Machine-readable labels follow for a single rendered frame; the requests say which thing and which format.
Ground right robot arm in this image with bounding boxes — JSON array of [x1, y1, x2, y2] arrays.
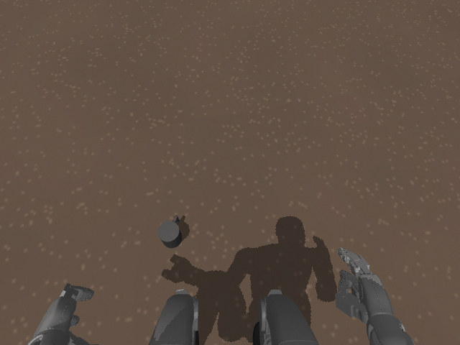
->
[[367, 314, 415, 345]]

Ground left robot hand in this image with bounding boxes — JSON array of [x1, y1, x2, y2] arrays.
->
[[33, 283, 99, 345]]

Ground left robot arm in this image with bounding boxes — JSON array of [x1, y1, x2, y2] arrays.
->
[[28, 329, 70, 345]]

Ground right robot hand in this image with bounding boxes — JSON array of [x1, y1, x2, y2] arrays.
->
[[335, 247, 394, 324]]

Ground mug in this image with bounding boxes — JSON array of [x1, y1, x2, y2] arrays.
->
[[158, 215, 182, 248]]

